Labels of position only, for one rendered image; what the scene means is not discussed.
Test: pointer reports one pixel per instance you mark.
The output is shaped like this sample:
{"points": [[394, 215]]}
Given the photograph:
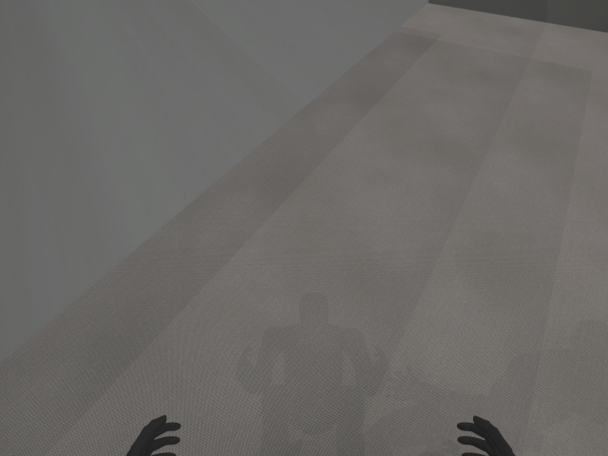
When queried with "left robot hand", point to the left robot hand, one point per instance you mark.
{"points": [[145, 443]]}

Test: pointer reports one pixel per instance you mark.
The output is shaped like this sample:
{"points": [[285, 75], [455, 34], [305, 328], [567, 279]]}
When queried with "right robot hand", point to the right robot hand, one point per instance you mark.
{"points": [[493, 444]]}

